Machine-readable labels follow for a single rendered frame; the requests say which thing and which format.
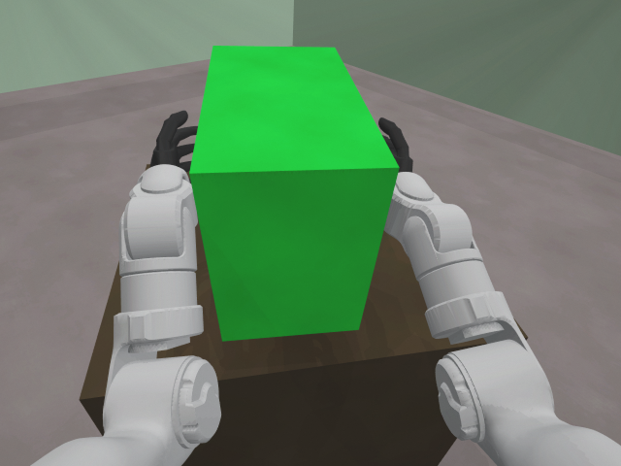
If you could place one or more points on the left robot forearm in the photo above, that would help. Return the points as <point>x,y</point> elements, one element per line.
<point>157,262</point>

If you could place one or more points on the left robot upper arm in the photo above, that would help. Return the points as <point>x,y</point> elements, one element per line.
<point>157,412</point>

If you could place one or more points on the carton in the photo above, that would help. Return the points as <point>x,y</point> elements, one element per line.
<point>292,182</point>

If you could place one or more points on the right robot upper arm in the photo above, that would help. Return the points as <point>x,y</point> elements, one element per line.
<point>496,396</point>

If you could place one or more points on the right robot hand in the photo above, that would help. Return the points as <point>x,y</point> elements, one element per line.
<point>397,144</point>

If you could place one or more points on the right robot forearm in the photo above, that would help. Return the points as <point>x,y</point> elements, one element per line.
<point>438,239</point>

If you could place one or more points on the left robot hand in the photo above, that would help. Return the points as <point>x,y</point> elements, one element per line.
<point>166,150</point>

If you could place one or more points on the pedestal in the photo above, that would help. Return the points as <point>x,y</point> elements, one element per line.
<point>366,397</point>

